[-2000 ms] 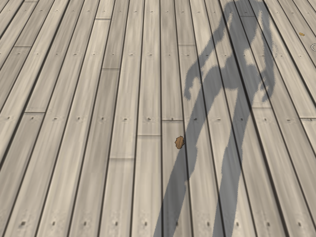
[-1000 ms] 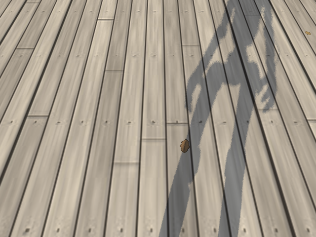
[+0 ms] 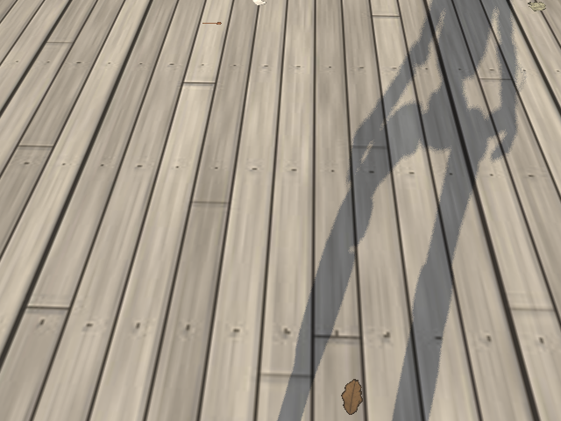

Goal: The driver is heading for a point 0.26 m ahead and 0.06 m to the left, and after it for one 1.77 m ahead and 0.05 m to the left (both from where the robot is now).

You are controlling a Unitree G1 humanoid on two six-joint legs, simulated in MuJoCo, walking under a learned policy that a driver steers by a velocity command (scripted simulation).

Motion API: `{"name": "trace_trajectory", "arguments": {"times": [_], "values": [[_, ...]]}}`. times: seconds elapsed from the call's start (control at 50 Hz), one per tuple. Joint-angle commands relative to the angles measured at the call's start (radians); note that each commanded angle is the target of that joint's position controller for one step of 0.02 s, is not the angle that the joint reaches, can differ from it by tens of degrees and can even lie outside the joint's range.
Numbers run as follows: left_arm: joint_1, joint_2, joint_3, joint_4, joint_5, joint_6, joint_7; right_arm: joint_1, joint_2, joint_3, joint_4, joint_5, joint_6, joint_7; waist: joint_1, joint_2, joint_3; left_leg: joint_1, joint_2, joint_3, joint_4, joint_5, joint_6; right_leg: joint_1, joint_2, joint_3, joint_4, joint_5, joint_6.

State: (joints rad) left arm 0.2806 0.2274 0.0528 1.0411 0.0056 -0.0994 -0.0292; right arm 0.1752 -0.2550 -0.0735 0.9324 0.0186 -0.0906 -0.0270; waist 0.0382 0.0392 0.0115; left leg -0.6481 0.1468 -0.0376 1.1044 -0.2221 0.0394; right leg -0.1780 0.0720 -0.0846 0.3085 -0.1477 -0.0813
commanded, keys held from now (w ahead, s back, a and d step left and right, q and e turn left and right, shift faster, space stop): w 0.04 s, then no key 0.96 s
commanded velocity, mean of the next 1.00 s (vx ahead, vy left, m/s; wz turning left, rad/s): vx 0.14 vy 0.00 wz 0.00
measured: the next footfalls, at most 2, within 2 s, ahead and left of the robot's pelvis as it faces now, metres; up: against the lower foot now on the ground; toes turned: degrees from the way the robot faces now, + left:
left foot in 0.26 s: +0.34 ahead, +0.15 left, +0.00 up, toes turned +2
right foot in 0.58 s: +0.28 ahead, -0.10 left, +0.00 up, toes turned -2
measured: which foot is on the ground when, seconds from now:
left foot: up 0.00-0.24, down 0.26-1.00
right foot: down 0.00-0.28, up 0.30-0.56, down 0.58-1.00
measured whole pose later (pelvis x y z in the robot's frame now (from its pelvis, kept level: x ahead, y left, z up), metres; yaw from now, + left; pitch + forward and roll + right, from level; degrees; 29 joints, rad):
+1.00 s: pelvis +0.27 +0.03 -0.01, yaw +0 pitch +0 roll +0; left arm 0.23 0.19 0.04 1.09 0.00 -0.02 0.04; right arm 0.17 -0.22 -0.04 1.05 0.00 0.00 -0.03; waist 0.01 0.00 0.03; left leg -0.27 0.01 0.05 0.51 -0.23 0.01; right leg -0.19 -0.03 -0.02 0.52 -0.33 0.01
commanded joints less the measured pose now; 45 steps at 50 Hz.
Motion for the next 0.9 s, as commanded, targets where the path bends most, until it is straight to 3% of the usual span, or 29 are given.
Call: {"name": "trace_trajectory", "arguments": {"times": [0.02,0.1,0.16,0.2,0.24,0.26,0.28,0.3,0.32,0.34,0.36,0.38,0.44,0.48,0.52,0.56,0.58,0.6,0.62,0.66,0.74,0.9], "values": [[-0.037,0.137,0.020,-0.059,-0.001,-0.016,0.024,0.021,-0.048,-0.012,-0.045,-0.014,0.005,0.000,-0.047,-0.082,0.040,-0.054,0.039,-0.019,-0.148,0.164,-0.026,-0.055,-0.281,0.217,-0.218,0.087,-0.168],[0.025,0.147,0.016,-0.051,-0.006,-0.003,0.037,-0.125,-0.015,0.006,-0.081,-0.015,-0.008,0.020,-0.005,-0.078,0.053,0.055,-0.039,0.056,-0.443,0.343,-0.033,-0.041,-0.220,0.092,-0.168,0.335,-0.112],[0.083,0.153,0.016,-0.026,-0.013,0.016,0.041,-0.182,-0.022,0.012,-0.099,-0.010,-0.009,0.037,0.019,-0.100,0.028,0.098,-0.079,0.059,-0.536,0.352,-0.025,0.062,-0.245,0.089,-0.081,0.415,-0.098],[0.073,0.159,0.019,-0.021,-0.015,0.028,0.045,-0.167,-0.055,0.005,-0.106,-0.014,-0.013,0.047,-0.005,-0.121,0.001,0.131,-0.094,0.040,-0.589,0.294,0.003,0.140,-0.276,0.115,-0.004,0.462,-0.073],[0.030,0.165,0.022,-0.029,-0.018,0.037,0.049,-0.022,-0.108,-0.017,-0.059,-0.027,-0.020,0.046,-0.087,-0.116,-0.075,0.313,-0.132,0.059,-0.667,0.336,0.040,0.166,-0.242,0.109,0.161,0.548,-0.029],[0.063,0.145,0.015,-0.035,-0.006,0.036,0.049,0.074,-0.177,-0.035,-0.032,-0.039,-0.025,0.040,-0.107,-0.047,-0.162,0.506,-0.060,0.010,-0.641,0.707,0.071,0.096,-0.174,0.068,0.336,0.432,0.015],[0.197,0.049,-0.015,-0.023,0.015,0.027,0.041,0.148,-0.225,-0.037,-0.023,-0.061,-0.017,0.036,-0.064,0.141,-0.323,0.882,0.182,-0.235,-0.543,1.077,0.217,-0.198,-0.074,0.043,0.660,-0.085,0.074],[0.267,0.020,-0.027,0.010,-0.007,0.023,0.033,0.174,-0.153,-0.015,-0.012,-0.041,-0.003,0.040,-0.065,0.233,-0.467,0.963,0.292,-0.423,-0.600,1.055,0.326,-0.288,-0.021,0.132,0.861,-0.557,0.106],[0.215,0.108,-0.003,0.007,-0.030,0.030,0.031,0.136,-0.122,-0.004,-0.021,-0.024,0.006,0.048,-0.073,0.134,-0.423,0.855,0.241,-0.391,-0.653,0.791,0.294,-0.322,-0.065,0.196,0.928,-0.555,0.105],[0.114,0.126,0.003,-0.022,-0.040,0.044,0.039,0.041,-0.109,0.001,-0.041,-0.020,0.013,0.045,-0.062,0.073,-0.289,0.716,0.199,-0.316,-0.698,0.590,0.247,-0.375,-0.101,0.164,0.924,-0.502,0.108],[0.051,0.117,0.007,-0.032,-0.031,0.061,0.051,-0.036,-0.086,0.013,-0.053,-0.027,0.015,0.041,-0.045,0.022,-0.186,0.562,0.159,-0.251,-0.751,0.458,0.217,-0.372,-0.133,0.145,0.872,-0.448,0.114],[0.042,0.108,0.011,-0.035,-0.020,0.081,0.063,-0.091,-0.071,0.019,-0.060,-0.037,0.016,0.036,-0.013,0.034,-0.145,0.434,0.133,-0.208,-0.793,0.358,0.193,-0.305,-0.166,0.153,0.795,-0.390,0.115],[0.078,0.056,0.003,-0.018,-0.008,0.106,0.081,-0.123,-0.076,0.015,-0.050,-0.059,0.025,0.030,0.020,0.090,-0.121,0.269,0.062,-0.102,-0.847,0.263,0.178,-0.134,-0.148,0.105,0.581,-0.316,0.116],[0.066,0.056,0.001,-0.014,-0.005,0.111,0.084,-0.107,-0.078,0.015,-0.039,-0.049,0.029,0.022,0.011,0.088,-0.146,0.278,0.061,-0.097,-0.857,0.169,0.182,-0.081,-0.140,0.094,0.464,-0.231,0.111],[0.056,0.061,0.003,-0.008,0.000,0.115,0.079,-0.119,-0.081,0.017,-0.034,-0.032,0.040,0.015,0.021,0.081,-0.137,0.248,0.048,-0.091,-0.867,-0.046,0.156,-0.007,-0.129,0.075,0.337,-0.101,0.100],[0.035,0.068,0.005,-0.008,0.018,0.118,0.072,-0.096,-0.059,0.025,-0.014,-0.021,0.050,0.011,0.023,0.061,-0.081,0.195,0.006,-0.077,-0.873,-0.285,0.086,0.049,-0.122,0.067,0.215,-0.030,0.073],[0.021,0.088,0.005,-0.019,0.026,0.117,0.072,-0.069,-0.049,0.028,-0.001,-0.023,0.053,0.011,0.011,0.033,-0.034,0.185,-0.020,-0.068,-0.855,-0.338,0.041,0.032,-0.163,0.114,0.148,-0.042,0.051],[0.001,0.146,0.015,-0.024,0.014,0.115,0.076,-0.036,-0.057,0.022,0.003,-0.027,0.057,0.009,-0.033,-0.045,0.013,0.209,-0.074,-0.023,-0.823,-0.302,0.009,-0.049,-0.190,0.137,0.122,-0.151,0.026],[-0.014,0.142,0.017,-0.011,0.002,0.107,0.073,-0.027,-0.051,0.022,0.005,-0.028,0.061,0.003,-0.046,-0.127,0.040,0.311,-0.115,0.030,-0.779,-0.205,-0.010,-0.181,-0.176,0.145,0.079,-0.309,0.019],[-0.049,0.093,0.007,-0.007,0.006,0.086,0.070,-0.016,-0.049,0.020,0.015,-0.027,0.065,-0.006,-0.058,-0.167,0.042,0.427,-0.116,0.043,-0.711,-0.069,-0.003,-0.249,-0.171,0.146,0.027,-0.309,0.051],[-0.029,0.085,0.006,0.007,-0.004,0.062,0.067,-0.003,-0.044,0.018,0.039,-0.030,0.065,-0.002,-0.045,-0.104,-0.003,0.441,-0.110,0.046,-0.683,0.075,0.014,-0.150,-0.157,0.127,0.077,-0.115,0.067],[-0.001,0.082,0.003,0.023,-0.006,0.072,0.068,-0.001,-0.048,0.015,0.068,-0.019,0.073,-0.002,-0.030,-0.046,-0.041,0.474,-0.103,0.049,-0.642,0.234,0.009,-0.070,-0.140,0.102,0.130,0.069,0.060]]}}
Velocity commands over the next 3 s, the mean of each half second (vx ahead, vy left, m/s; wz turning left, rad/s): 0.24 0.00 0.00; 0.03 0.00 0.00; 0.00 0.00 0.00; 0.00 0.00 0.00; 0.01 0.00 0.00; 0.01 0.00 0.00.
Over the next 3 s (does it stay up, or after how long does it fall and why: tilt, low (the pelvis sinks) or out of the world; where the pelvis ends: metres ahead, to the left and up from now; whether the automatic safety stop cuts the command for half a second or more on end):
stays up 0.28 0.02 -0.01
